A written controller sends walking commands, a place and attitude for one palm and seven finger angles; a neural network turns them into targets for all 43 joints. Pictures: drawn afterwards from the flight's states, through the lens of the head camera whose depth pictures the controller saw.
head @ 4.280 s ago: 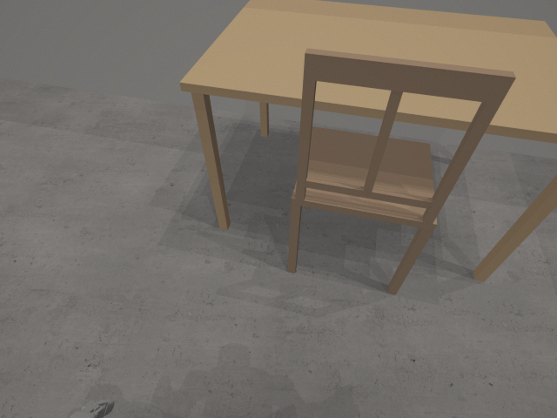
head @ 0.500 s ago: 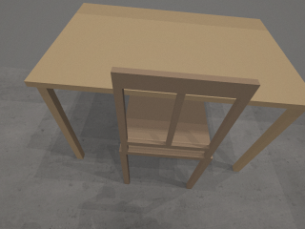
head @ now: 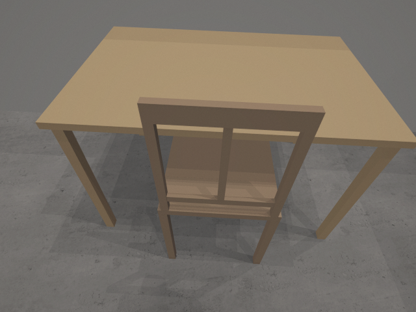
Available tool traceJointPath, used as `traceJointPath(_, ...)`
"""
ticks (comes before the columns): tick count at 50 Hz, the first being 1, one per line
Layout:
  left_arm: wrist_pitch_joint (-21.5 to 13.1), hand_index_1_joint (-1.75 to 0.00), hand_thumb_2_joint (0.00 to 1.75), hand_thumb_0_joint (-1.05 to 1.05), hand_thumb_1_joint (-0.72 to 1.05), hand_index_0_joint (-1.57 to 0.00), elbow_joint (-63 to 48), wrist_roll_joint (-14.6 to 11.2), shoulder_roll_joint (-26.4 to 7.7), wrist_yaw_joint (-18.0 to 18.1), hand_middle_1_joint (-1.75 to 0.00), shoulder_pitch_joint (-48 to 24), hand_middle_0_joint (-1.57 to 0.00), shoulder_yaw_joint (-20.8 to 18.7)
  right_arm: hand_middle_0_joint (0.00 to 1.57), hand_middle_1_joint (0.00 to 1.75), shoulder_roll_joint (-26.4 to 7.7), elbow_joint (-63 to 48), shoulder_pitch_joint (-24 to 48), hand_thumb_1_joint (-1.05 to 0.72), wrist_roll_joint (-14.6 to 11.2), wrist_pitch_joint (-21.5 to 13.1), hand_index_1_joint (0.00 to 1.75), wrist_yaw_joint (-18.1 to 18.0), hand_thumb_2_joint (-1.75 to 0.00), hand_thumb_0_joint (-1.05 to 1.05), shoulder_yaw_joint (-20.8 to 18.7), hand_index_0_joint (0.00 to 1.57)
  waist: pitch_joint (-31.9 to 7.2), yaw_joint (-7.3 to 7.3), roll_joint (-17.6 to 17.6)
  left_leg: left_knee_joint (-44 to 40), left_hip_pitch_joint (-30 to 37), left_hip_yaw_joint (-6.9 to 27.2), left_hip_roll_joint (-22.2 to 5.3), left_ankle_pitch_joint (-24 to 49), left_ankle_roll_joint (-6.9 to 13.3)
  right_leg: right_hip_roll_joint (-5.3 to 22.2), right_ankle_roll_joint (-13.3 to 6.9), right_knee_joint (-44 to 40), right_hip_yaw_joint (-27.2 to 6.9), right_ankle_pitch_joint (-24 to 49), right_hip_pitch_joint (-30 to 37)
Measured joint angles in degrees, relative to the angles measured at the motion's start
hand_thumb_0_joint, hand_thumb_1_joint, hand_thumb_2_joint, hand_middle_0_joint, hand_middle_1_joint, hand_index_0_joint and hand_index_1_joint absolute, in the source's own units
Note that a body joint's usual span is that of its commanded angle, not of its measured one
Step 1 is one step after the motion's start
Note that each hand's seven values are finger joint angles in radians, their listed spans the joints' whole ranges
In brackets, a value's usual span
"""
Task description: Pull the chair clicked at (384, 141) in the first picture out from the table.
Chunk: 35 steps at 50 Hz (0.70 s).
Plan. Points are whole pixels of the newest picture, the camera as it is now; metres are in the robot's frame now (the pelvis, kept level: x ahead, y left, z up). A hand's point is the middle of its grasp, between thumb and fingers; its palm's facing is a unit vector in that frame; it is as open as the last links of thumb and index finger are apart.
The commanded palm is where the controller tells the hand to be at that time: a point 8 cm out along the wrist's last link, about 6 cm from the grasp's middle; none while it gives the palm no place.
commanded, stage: come to a stop and stand still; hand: left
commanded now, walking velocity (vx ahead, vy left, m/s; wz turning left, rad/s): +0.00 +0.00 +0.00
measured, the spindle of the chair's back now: (224, 167) +0.52 -0.02 -0.08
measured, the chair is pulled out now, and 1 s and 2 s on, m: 0.00 0.00 0.00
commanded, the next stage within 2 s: look again from close up in 0.16 s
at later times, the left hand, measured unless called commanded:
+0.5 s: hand out of the picture +0.03 +0.19 -0.18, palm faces +0.00 -0.98 -0.20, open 7.4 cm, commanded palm none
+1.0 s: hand out of the picture +0.02 +0.22 -0.18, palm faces -0.01 -0.98 -0.20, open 7.4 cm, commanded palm none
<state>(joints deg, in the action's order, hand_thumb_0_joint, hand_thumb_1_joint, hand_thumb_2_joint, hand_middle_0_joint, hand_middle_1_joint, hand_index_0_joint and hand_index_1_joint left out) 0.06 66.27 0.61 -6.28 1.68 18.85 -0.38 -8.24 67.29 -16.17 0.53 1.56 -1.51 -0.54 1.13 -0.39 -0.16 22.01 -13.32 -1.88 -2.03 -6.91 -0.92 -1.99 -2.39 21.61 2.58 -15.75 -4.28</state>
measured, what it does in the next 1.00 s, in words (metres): shifts its weight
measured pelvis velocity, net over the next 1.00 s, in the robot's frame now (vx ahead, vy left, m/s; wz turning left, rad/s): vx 0.03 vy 0.04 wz -0.03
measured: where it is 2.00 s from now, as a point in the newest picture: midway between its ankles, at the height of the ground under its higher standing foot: outside the picture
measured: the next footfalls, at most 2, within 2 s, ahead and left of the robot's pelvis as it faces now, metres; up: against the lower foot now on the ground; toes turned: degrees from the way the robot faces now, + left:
none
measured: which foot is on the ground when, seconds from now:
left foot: down 0.00-1.00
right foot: down 0.00-1.00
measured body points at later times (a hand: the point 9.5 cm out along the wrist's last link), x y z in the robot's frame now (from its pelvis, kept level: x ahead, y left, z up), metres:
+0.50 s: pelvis +0.03 +0.03 -0.01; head +0.03 +0.02 +0.44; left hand +0.03 +0.24 -0.17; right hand +0.02 -0.20 -0.17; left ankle +0.05 +0.13 -0.74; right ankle -0.04 -0.09 -0.74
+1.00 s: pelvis +0.03 +0.04 -0.01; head +0.04 +0.05 +0.44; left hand +0.03 +0.27 -0.17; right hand +0.05 -0.19 -0.16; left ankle +0.05 +0.13 -0.74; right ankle -0.04 -0.09 -0.74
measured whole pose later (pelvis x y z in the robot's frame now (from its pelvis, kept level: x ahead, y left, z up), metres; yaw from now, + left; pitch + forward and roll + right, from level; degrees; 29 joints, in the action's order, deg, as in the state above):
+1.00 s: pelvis +0.03 +0.04 -0.01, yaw -2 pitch -1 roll +1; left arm -0.1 62.2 1.0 -9.7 2.3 17.9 0.6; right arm -9.8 62.3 -13.5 0.0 -0.9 -1.0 0.5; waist 1.8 0.4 -1.2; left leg 27.2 -14.0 -4.3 1.6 -12.7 2.6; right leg 1.9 1.3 26.6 -0.4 -20.3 -5.6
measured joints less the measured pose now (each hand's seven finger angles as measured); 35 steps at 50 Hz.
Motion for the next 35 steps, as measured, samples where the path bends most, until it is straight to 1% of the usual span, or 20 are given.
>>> traceJointPath(7, -0.4, -0.3, 0.89, 0.01, 0.91, -0.2, 0.1, -0.2, 0.4, 0.2, -0.29, 0.1, -0.2, -0.1, 0.19, 0.29, 1.6, 0.9, -1.9, -0.91, -0.1, -0.6, 0.29, -0.3, -0.9, 0.0, 0.4, 0.2, 0.6, -0.15, -0.2, 0.3, -0.3, 0.0, 0.0, -0.6, -0.1, 0.0, 0.0, -0.2, 0.0, -0.3, 0.0)
traceJointPath(13, -0.6, -0.3, 0.89, 0.01, 0.91, -0.2, 0.1, -0.1, 0.4, 0.5, -0.29, -0.2, -0.2, -0.3, 0.19, 0.29, 2.5, 0.6, -1.3, -0.91, -0.2, -1.2, 0.29, -0.5, -0.9, 0.0, 0.6, 0.2, 0.8, -0.02, -0.1, 0.5, -0.1, -0.3, 0.2, -1.3, 0.1, 0.3, 0.1, -0.3, -0.4, -0.8, 0.2)
traceJointPath(15, -1.6, -0.3, 0.89, 0.01, 0.91, -0.2, -0.6, 0.4, 0.9, 1.3, -0.29, 0.1, -0.2, 0.3, 0.2, 0.29, 1.8, -0.8, -0.8, -0.91, -0.1, -1.2, 0.29, 0.0, -0.9, 0.0, 0.8, 0.2, 0.8, 0.3, 1.3, 4.4, -2.4, 0.3, -0.5, -3.5, 0.4, -0.5, 0.4, 0.1, -0.5, -0.8, -0.6)
traceJointPath(17, -2.2, -0.3, 0.89, 0.01, 0.91, -0.2, -1.7, 0.6, 1.3, 1.3, -0.29, 0.6, -0.2, 0.7, 0.2, 0.29, 0.5, -2.5, -0.5, -0.92, 0.4, -1.1, 0.29, 0.1, -0.9, 0.01, 0.5, 0.2, 1.1, -0.24, 2.6, 7.6, -3.9, 0.8, -0.8, -5.4, 0.4, -1.0, 0.5, 1.9, -0.6, -1.7, -1.6)
traceJointPath(19, -2.3, -0.3, 0.89, 0.01, 0.91, -0.2, -2.3, 0.6, 1.2, 1.2, -0.29, 0.8, -0.2, 0.9, 0.2, 0.29, -0.3, -4.0, -0.7, -0.93, 0.3, -1.7, 0.29, 0.4, -0.9, 0.02, 0.4, 0.2, 1.0, -0.86, 2.9, 9.1, -4.3, 0.6, -0.3, -6.4, 0.8, -0.4, 0.8, 3.8, -0.7, -3.1, -2.2)
traceJointPath(21, -2.1, -0.3, 0.89, 0.01, 0.91, -0.2, -2.8, 0.5, 0.7, 1.3, -0.29, 0.7, -0.2, 0.8, 0.2, 0.29, -0.7, -5.0, -1.0, -0.93, 0.2, -2.3, 0.29, 0.4, -0.9, 0.02, 0.5, 0.2, 0.6, -1.09, 2.6, 9.8, -4.1, 0.2, 0.4, -7.2, 1.3, 0.4, 1.2, 5.4, -1.0, -4.3, -2.4)
traceJointPath(28, -1.3, -0.3, 0.89, 0.01, 0.91, -0.2, -5.1, 0.4, -1.6, 1.2, -0.29, -1.3, -0.2, 0.4, 0.19, 0.29, -1.3, -5.7, -0.4, -0.94, 0.1, -2.5, 0.29, 0.1, -0.9, 0.02, 0.9, 0.2, -0.4, -0.39, 1.0, 10.2, -3.0, -1.0, 2.0, -8.2, 2.5, 2.2, 2.4, 7.7, -1.9, -6.2, -2.3)
traceJointPath(35, -0.6, -0.3, 0.89, 0.01, 0.91, -0.2, -6.1, 0.3, -3.2, 0.9, -0.29, -2.7, -0.2, 0.4, 0.2, 0.29, -1.5, -6.2, 1.1, -0.93, 0.0, -2.6, 0.29, 0.4, -0.9, 0.01, 1.0, 0.2, 0.1, 0.04, -0.4, 8.4, -2.5, -1.9, 3.0, -7.3, 3.2, 3.3, 3.2, 7.2, -2.6, -5.8, -2.6)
